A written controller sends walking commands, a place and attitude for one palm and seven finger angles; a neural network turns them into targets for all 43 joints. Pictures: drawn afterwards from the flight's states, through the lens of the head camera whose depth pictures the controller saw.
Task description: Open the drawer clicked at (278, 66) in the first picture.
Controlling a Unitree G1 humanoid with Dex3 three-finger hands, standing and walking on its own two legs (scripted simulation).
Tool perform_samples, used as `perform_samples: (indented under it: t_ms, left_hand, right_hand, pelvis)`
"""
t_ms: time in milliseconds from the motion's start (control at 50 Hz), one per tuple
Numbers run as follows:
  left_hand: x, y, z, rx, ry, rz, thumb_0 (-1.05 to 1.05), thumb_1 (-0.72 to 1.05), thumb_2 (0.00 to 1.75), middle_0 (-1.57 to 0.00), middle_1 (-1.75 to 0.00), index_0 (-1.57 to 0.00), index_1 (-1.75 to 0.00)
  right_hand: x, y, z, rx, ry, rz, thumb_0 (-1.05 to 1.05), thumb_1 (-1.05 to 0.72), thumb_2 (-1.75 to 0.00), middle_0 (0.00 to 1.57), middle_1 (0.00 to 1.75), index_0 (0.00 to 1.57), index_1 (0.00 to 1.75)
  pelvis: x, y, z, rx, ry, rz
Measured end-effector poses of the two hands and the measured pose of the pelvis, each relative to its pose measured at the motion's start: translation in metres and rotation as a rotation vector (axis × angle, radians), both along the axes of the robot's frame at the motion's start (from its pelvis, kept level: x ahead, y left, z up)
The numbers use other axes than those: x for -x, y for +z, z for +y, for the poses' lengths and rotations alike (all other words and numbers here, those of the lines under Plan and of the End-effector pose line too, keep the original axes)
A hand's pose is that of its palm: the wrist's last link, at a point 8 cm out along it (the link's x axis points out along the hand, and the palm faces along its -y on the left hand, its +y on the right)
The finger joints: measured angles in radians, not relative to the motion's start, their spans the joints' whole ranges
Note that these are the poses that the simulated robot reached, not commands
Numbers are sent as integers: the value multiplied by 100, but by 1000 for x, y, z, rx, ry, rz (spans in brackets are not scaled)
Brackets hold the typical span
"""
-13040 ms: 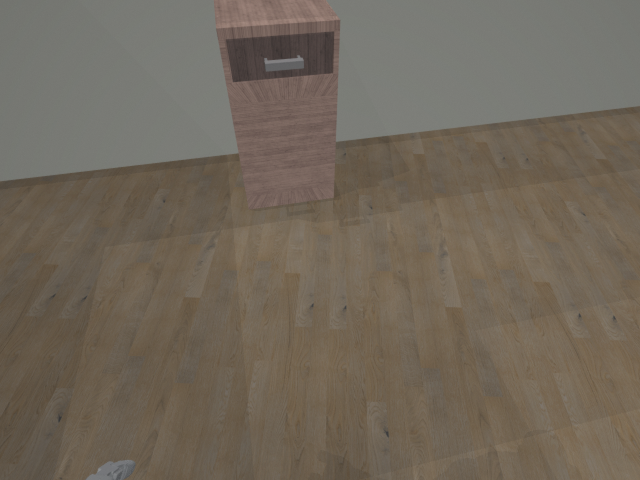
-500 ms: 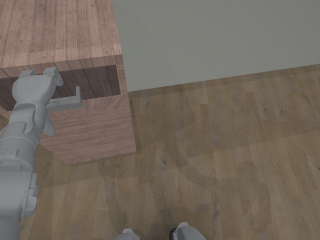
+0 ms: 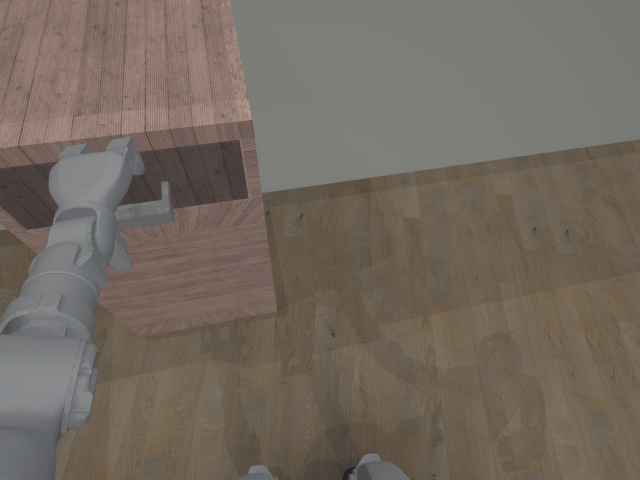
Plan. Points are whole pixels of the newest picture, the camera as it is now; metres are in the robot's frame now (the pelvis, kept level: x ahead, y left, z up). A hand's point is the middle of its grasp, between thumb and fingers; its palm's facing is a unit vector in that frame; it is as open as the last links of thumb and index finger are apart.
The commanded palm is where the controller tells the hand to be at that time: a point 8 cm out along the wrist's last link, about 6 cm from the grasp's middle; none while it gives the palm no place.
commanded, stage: move the hooked fingers above the handle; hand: left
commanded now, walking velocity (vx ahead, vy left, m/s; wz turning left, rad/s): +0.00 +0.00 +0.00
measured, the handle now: (126, 205) +0.52 +0.27 -0.05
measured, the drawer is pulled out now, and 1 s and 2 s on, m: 0.00 0.00 0.00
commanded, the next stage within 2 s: lower the fingers behind the handle in 0.26 s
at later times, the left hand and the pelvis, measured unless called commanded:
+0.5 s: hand (110, 214) +0.47 +0.26 +0.00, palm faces -0.09 -0.04 -1.00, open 13.8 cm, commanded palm +0.45 +0.26 +0.06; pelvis +0.00 -0.01 +0.00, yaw +0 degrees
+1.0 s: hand (124, 227) +0.47 +0.26 -0.03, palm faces -0.07 -0.04 -1.00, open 13.8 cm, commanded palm +0.46 +0.25 +0.02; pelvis -0.01 +0.00 -0.02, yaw +0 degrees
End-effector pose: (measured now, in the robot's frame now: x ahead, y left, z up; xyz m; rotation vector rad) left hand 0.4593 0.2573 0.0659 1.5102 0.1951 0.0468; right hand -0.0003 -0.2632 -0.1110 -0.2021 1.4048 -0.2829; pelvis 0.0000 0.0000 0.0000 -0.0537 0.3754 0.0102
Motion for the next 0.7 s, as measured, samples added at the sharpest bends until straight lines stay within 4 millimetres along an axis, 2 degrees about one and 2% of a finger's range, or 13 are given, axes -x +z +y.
perform_samples:
  t_ms: [240, 420, 540, 700]
  left_hand:
    - [9, -4, 8, -25, -3, -6, 0, -49, 30, -32, -120, -32, -120]
    - [10, 0, 2, -16, -3, -33, 0, -49, 30, -32, -120, -32, -120]
    - [8, -9, 4, -24, 19, 9, 0, -49, 30, -32, -120, -32, -120]
    - [16, -21, 1, -8, -29, 1, 0, -49, 30, -32, -120, -32, -120]
  right_hand:
    - [8, 1, -15, 23, -6, 24, 0, -90, -90, 20, 30, 20, 30]
    - [2, 1, -19, 28, -1, 12, 0, -90, -90, 20, 30, 20, 30]
    - [-1, 2, -19, 32, 0, -11, 0, -90, -90, 20, 30, 20, 30]
    - [4, -5, -16, 28, 4, 12, 0, -90, -90, 20, 30, 20, 30]
  pelvis:
    - [2, -1, -5, -8, -13, 8]
    - [2, -1, -7, -7, -4, 1]
    - [3, -2, -8, -10, -12, 10]
    - [4, -7, -6, -8, -16, 25]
